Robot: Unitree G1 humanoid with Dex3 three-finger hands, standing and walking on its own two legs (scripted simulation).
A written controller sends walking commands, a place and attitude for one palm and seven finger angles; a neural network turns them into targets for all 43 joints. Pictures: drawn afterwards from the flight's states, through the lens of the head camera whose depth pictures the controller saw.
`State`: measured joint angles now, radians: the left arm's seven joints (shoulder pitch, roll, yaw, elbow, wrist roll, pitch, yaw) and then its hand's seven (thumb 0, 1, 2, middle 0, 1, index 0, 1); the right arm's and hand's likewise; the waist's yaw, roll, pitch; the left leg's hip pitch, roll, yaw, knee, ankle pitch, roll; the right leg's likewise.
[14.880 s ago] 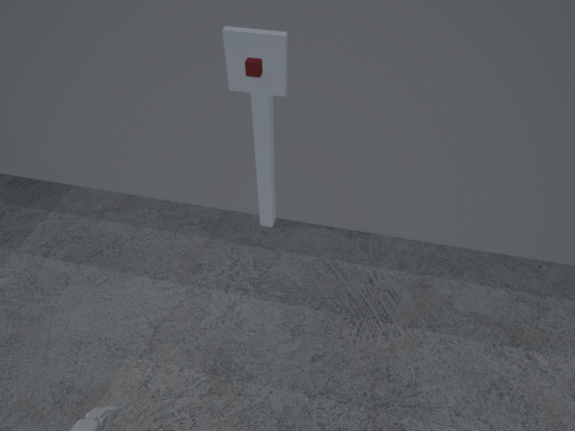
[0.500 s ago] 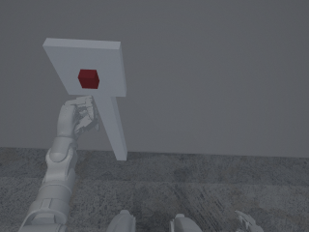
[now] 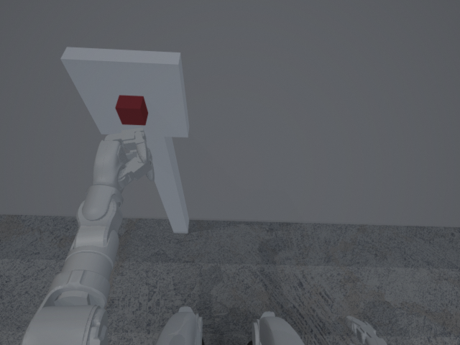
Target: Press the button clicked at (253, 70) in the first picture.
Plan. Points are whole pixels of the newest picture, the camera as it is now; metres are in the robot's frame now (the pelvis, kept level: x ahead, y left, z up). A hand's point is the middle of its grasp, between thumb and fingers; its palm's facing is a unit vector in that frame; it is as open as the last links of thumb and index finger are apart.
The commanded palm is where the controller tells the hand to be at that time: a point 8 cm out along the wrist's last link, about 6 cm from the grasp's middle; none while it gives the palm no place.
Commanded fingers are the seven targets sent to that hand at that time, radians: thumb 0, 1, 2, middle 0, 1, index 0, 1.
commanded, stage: press the button with the knuckle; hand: left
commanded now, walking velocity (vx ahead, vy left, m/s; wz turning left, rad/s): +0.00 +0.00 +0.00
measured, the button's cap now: (133, 109) +0.50 +0.18 +0.09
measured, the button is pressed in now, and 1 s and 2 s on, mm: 0 14 0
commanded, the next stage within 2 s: hold the button down briefly in 0.86 s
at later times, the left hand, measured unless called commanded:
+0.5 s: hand (153, 147) +0.45 +0.14 +0.05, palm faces -0.01 -1.00 -0.03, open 3.2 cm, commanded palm +0.43 +0.19 +0.06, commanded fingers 0.00 0.90 0.90 -1.30 -1.50 -1.30 -1.50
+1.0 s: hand (152, 138) +0.47 +0.15 +0.05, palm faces -0.02 -1.00 -0.03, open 3.6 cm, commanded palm +0.47 +0.19 +0.06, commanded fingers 0.00 0.90 0.90 -1.30 -1.50 -1.30 -1.50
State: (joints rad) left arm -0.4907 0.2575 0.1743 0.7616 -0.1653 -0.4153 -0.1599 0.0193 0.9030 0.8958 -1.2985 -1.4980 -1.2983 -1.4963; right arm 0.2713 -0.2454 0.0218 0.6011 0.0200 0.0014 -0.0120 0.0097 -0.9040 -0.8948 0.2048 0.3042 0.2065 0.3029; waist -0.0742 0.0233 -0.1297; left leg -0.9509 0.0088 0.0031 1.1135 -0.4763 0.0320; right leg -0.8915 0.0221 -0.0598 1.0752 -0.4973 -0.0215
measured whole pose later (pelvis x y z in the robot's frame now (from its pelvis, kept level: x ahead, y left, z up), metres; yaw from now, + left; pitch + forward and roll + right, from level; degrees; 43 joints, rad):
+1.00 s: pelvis -0.01 -0.01 -0.01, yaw +0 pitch +21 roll -3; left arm -0.82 0.37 0.27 1.14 -0.11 -0.51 -0.17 0.02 0.90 0.90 -1.30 -1.50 -1.53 -1.50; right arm 0.33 -0.26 0.03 0.65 0.00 0.03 -0.01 0.01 -0.90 -0.89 0.20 0.30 0.21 0.30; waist -0.13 0.03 -0.13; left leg -1.08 0.02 -0.03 1.16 -0.46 0.02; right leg -1.00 0.03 -0.09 1.12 -0.49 -0.04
